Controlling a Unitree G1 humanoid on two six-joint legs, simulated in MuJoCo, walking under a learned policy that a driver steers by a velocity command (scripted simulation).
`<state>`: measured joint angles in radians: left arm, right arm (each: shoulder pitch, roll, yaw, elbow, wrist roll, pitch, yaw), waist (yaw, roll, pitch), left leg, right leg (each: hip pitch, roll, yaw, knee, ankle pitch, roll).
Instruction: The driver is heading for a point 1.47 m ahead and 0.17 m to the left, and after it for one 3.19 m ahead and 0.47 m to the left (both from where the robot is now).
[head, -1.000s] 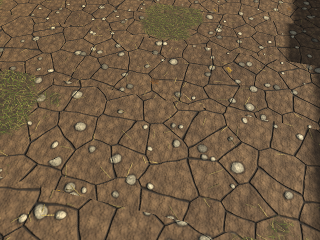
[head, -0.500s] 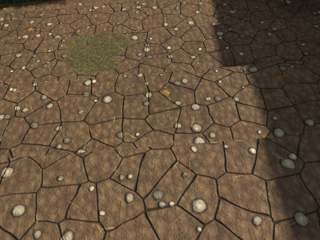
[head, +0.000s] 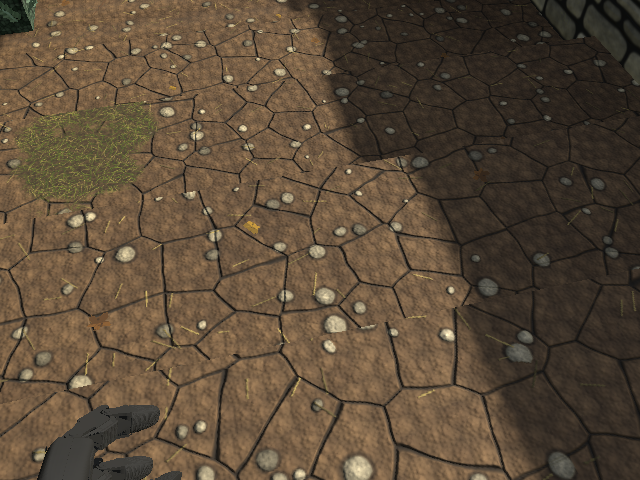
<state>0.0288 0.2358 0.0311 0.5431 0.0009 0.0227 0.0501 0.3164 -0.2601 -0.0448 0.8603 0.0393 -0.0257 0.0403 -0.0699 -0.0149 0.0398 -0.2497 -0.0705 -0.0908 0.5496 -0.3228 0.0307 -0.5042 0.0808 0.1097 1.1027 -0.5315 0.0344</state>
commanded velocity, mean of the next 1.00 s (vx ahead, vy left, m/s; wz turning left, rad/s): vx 0.12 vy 0.00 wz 0.19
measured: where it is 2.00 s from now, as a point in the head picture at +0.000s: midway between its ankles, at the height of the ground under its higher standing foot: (318, 425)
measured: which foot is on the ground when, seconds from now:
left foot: down 0.00-0.22, up 0.24-0.60, down 0.62-1.00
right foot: up 0.00-0.16, down 0.18-0.64, up 0.66-1.00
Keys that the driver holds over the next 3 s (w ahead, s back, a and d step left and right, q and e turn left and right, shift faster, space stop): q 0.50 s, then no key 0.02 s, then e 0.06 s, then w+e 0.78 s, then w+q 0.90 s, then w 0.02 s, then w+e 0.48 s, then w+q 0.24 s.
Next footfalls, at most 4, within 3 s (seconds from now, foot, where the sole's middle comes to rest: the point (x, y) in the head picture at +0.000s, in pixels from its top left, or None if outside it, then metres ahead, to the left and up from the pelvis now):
0.18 right None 0.06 -0.13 -0.77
0.62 left None -0.01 0.13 -0.77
1.30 right None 0.38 -0.11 -0.93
1.82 left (267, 408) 0.68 0.11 -0.93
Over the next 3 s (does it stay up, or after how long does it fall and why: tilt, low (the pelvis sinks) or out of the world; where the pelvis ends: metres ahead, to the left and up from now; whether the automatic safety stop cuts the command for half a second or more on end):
stays up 1.24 0.05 -0.33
